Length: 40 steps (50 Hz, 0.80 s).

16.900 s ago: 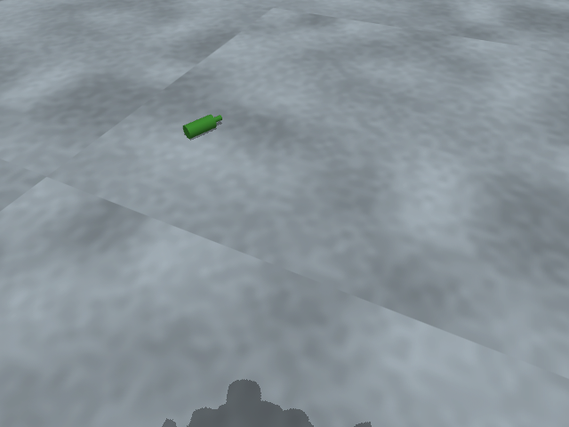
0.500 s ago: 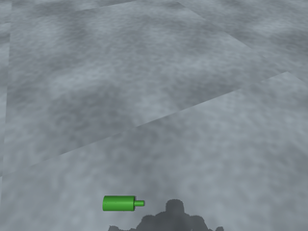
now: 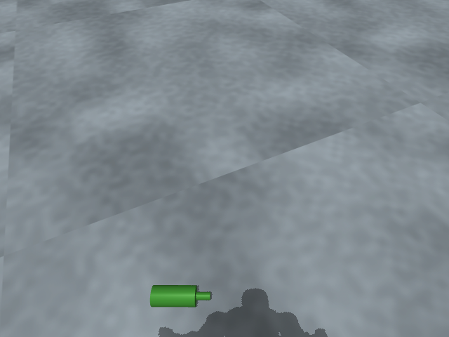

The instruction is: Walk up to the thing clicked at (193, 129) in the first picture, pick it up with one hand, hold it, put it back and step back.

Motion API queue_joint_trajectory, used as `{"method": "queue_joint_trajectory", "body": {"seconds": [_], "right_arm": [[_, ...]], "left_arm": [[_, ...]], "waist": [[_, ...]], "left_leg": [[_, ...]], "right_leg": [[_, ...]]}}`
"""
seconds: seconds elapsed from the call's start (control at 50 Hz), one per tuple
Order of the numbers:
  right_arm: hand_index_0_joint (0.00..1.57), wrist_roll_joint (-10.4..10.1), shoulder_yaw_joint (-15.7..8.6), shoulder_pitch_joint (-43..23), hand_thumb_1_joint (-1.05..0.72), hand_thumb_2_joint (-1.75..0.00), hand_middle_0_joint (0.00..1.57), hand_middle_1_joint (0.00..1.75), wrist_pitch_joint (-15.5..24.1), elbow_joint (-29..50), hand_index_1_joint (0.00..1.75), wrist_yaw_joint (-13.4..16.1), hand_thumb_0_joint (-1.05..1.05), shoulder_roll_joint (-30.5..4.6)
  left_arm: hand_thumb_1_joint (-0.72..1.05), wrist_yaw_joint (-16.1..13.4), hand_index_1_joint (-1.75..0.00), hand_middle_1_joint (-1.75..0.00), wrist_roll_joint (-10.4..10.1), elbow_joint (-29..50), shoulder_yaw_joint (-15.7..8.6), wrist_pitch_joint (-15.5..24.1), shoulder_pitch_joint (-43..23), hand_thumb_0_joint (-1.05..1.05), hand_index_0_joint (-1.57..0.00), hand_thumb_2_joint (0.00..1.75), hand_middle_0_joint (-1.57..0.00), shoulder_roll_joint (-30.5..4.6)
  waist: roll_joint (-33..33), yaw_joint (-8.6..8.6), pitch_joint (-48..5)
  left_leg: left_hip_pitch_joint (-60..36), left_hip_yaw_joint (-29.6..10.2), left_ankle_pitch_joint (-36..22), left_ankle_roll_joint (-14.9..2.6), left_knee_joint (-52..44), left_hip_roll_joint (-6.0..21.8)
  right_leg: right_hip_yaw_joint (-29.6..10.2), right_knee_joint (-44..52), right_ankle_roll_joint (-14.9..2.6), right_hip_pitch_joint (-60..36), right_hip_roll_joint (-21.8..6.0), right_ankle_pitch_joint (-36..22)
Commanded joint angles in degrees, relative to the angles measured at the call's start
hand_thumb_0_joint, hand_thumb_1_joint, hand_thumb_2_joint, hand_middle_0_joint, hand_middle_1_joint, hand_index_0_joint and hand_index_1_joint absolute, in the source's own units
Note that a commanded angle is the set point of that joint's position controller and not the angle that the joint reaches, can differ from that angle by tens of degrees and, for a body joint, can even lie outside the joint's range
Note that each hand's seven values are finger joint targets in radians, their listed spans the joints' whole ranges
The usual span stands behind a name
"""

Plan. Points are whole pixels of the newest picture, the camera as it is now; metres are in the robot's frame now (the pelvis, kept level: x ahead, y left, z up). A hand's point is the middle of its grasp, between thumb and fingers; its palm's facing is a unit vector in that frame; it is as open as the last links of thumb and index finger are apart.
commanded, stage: stand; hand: left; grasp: from above
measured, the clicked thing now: (181, 295) +0.41 +0.20 -0.74
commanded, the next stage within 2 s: rise first in 0.28 s
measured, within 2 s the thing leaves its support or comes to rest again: neither
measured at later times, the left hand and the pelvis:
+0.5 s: hand out of the picture +0.11 +0.25 -0.16, palm faces +0.05 -0.94 -0.33, open 7.7 cm; pelvis -0.01 +0.00 -0.01, yaw +0 degrees
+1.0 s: hand out of the picture +0.13 +0.26 -0.23, palm faces -0.12 -0.90 -0.43, open 13.9 cm; pelvis -0.02 +0.01 -0.08, yaw -1 degrees
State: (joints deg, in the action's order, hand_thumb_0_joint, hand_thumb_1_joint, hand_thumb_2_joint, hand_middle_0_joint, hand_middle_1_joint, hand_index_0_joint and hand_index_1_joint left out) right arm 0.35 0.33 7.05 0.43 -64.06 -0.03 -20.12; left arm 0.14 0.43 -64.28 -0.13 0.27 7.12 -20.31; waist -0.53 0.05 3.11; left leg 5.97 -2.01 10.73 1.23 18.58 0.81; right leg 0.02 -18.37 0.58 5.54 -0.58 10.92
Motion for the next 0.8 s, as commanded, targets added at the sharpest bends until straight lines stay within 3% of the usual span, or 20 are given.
{"method": "queue_joint_trajectory", "body": {"seconds": [0.0,0.2,0.34,0.36,0.38,0.4,0.42,0.44,0.46,0.48,0.52,0.56,0.58,0.62,0.66,0.7,0.74,0.78], "right_arm": [[0.20,0.1,-2.3,-1.7,-0.90,-0.90,0.20,0.30,1.1,3.5,0.30,0.6,0.00,-12.4],[0.20,0.0,-2.2,-1.8,-0.90,-0.90,0.20,0.30,1.1,3.7,0.30,0.7,0.00,-12.1],[0.20,0.1,-2.3,-1.8,-0.90,-0.90,0.20,0.30,1.0,3.7,0.30,0.7,0.00,-12.3],[0.20,0.0,-2.3,-2.0,-0.92,-0.91,0.20,0.30,1.0,3.8,0.30,0.7,0.00,-12.4],[0.20,-3.7,0.3,-2.2,-0.99,-0.92,0.20,0.30,3.9,19.2,0.30,1.8,0.00,-2.5],[0.20,-3.7,-0.3,0.9,-0.93,-0.91,0.20,0.30,3.9,15.8,0.30,2.3,0.00,-4.3],[0.20,-3.3,-1.1,2.8,-0.94,-0.91,0.20,0.30,3.2,14.9,0.30,2.6,0.00,-5.8],[0.20,-3.4,-1.9,2.8,-0.92,-0.91,0.20,0.30,2.7,16.8,0.30,2.6,0.00,-6.2],[0.20,-2.7,-2.8,3.4,-0.92,-0.91,0.20,0.30,2.8,18.1,0.30,2.8,0.00,-6.1],[0.20,-2.4,-3.7,4.5,-0.90,-0.90,0.20,0.30,3.1,18.9,0.30,3.0,0.00,-6.0],[0.20,-1.4,-4.9,6.5,-0.95,-0.91,0.20,0.30,3.4,20.5,0.30,2.3,0.00,-5.3],[0.20,-1.2,-5.7,6.4,-0.94,-0.91,0.20,0.30,3.5,24.1,0.30,1.8,0.00,-5.0],[0.20,-1.4,-5.8,5.9,-0.93,-0.91,0.20,0.30,3.5,25.9,0.30,1.8,0.00,-4.8],[0.20,-1.8,-5.2,4.6,-0.95,-0.91,0.20,0.30,3.5,28.4,0.30,1.4,0.00,-4.2],[0.20,-1.9,-5.3,3.1,-0.93,-0.91,0.20,0.30,3.7,30.9,0.30,1.4,0.00,-4.2],[0.20,-1.9,-5.2,3.3,-0.92,-0.91,0.20,0.30,4.2,32.4,0.30,1.1,0.00,-3.7],[0.20,-1.8,-5.3,3.8,-0.90,-0.90,0.20,0.30,5.2,33.6,0.30,1.0,0.00,-3.4],[0.20,-1.6,-5.5,4.8,-0.90,-0.90,0.20,0.30,6.2,34.1,0.30,1.0,0.00,-3.0]], "left_arm": [[0.90,-0.6,-0.30,-0.30,0.1,3.1,-2.3,1.5,-1.7,0.00,-0.20,0.90,-0.20,-12.4],[0.90,-0.8,-0.30,-0.30,0.1,3.1,-2.3,1.5,-1.7,0.00,-0.20,0.90,-0.20,-12.5],[0.90,-0.8,-0.30,-0.30,0.2,3.2,-2.3,1.4,-1.8,0.00,-0.20,0.90,-0.20,-12.4],[0.84,-0.8,-0.38,-0.38,0.2,3.2,-2.3,1.4,-1.7,0.00,-0.17,0.90,-0.16,-12.4],[0.76,-1.6,-0.46,-0.46,-3.1,23.3,-2.0,6.8,-21.8,0.00,-0.18,0.94,-0.21,-1.8],[0.68,-1.9,-0.54,-0.54,-2.7,18.6,-3.3,6.3,-27.8,0.00,-0.17,0.93,-0.18,-5.4],[0.60,-2.1,-0.62,-0.62,-1.7,8.1,-6.3,3.9,-18.7,0.00,-0.13,0.96,-0.14,-9.0],[0.52,-1.3,-0.70,-0.70,-0.9,4.8,-7.7,3.0,-14.2,0.00,-0.12,0.95,-0.12,-10.8],[0.44,-0.8,-0.78,-0.78,0.3,7.0,-8.1,3.0,-16.9,0.00,-0.09,0.94,-0.07,-12.1],[0.36,-0.4,-0.86,-0.86,1.4,9.3,-10.4,3.5,-17.9,0.00,-0.11,0.93,-0.09,-15.3],[0.20,1.2,-1.00,-1.02,4.4,3.8,-11.0,2.2,-7.5,0.00,-0.08,0.94,-0.03,-12.8],[0.04,1.7,-1.04,-1.08,6.2,8.8,-13.0,1.1,-3.7,0.00,-0.06,0.97,-0.02,-12.9],[-0.03,1.3,-1.06,-1.09,6.7,13.3,-12.9,0.3,-5.6,0.00,-0.05,0.98,-0.02,-13.1],[-0.19,0.9,-1.07,-1.09,7.8,11.2,-9.6,-3.2,-3.8,0.00,-0.06,0.99,-0.04,-8.0],[-0.35,0.2,-1.06,-1.08,8.4,15.0,-9.7,-5.6,-7.4,0.00,-0.07,0.98,-0.06,-8.8],[-0.51,-0.3,-1.07,-1.07,8.5,17.7,-9.6,-7.4,-6.0,0.00,-0.08,0.98,-0.07,-8.2],[-0.55,-0.7,-1.06,-1.06,8.6,19.7,-9.4,-7.9,-5.9,0.00,-0.08,0.98,-0.07,-6.8],[-0.55,-1.0,-1.07,-1.07,9.6,23.2,-10.8,-7.2,-6.0,0.00,-0.08,0.98,-0.07,-8.1]], "waist": [[0.6,0.00,-4.2],[0.8,-0.05,-5.1],[0.3,-0.02,-4.4],[0.4,0.06,-4.1],[-0.4,-6.95,0.0],[0.6,-5.06,-2.5],[2.9,-4.38,-1.6],[3.8,-2.35,-1.9],[3.6,-2.21,-5.8],[1.9,-1.26,-10.9],[1.0,-0.49,-14.6],[-2.2,2.37,-20.3],[-4.1,2.42,-22.2],[-3.2,1.33,-15.0],[-0.7,0.45,-14.1],[-0.5,0.24,-13.8],[1.5,-0.47,-13.0],[0.9,-0.67,-15.7]], "left_leg": [[-0.4,-4.2,-9.3,-2.30,-2.1,6.1],[-1.5,-4.1,-12.9,-2.23,-1.6,6.5],[-0.4,-4.1,-11.0,-2.25,-2.1,6.4],[-0.6,-4.0,-10.9,-2.24,-2.0,6.2],[7.0,3.9,-0.6,-1.65,2.2,-1.4],[7.1,3.7,0.6,-1.86,3.2,-1.7],[9.4,3.7,2.5,-2.09,4.8,-2.2],[11.5,3.8,1.2,-2.02,7.0,-1.6],[12.5,3.8,0.3,-2.21,9.1,-1.8],[12.4,3.6,-1.4,-2.11,10.8,-2.0],[16.5,3.1,-4.9,-1.77,15.4,-2.3],[16.0,3.1,-7.3,-1.13,17.1,-2.6],[15.1,3.1,-7.6,-0.91,16.9,-2.7],[19.3,2.6,-3.7,-0.55,16.8,-2.1],[22.2,2.0,-0.2,-0.81,18.8,-1.7],[24.9,1.9,3.5,-0.95,20.6,-1.4],[28.1,1.7,6.8,-1.14,23.1,-1.2],[30.2,1.8,6.4,-1.34,26.8,-1.1]], "right_leg": [[-4.8,2.6,-1.78,-0.6,-6.9,-8.9],[-4.4,1.8,-1.61,-1.4,-6.9,-12.5],[-4.7,2.2,-1.66,-1.5,-6.9,-10.8],[-4.4,2.4,-1.61,-1.1,-6.8,-10.7],[0.1,-1.8,-0.59,13.5,0.4,-4.5],[0.9,-2.4,-0.58,10.7,0.2,-2.5],[1.3,-3.0,-0.87,12.1,0.7,0.4],[1.8,-4.8,-0.90,12.9,1.0,0.5],[1.4,-6.9,-0.93,13.1,0.6,-0.6],[0.9,-9.3,-0.86,12.0,0.3,-2.9],[0.8,-14.5,-1.15,13.7,0.3,-6.7],[0.9,-16.9,-1.65,11.9,0.6,-7.6],[0.7,-16.9,-1.75,11.8,0.8,-7.5],[1.4,-16.7,-1.91,16.6,1.4,-2.5],[1.7,-17.8,-1.62,19.4,1.6,1.1],[1.9,-19.6,-1.65,22.7,1.8,4.9],[2.0,-22.1,-1.47,26.6,2.0,8.1],[2.0,-25.8,-1.46,29.1,1.9,7.6]]}}
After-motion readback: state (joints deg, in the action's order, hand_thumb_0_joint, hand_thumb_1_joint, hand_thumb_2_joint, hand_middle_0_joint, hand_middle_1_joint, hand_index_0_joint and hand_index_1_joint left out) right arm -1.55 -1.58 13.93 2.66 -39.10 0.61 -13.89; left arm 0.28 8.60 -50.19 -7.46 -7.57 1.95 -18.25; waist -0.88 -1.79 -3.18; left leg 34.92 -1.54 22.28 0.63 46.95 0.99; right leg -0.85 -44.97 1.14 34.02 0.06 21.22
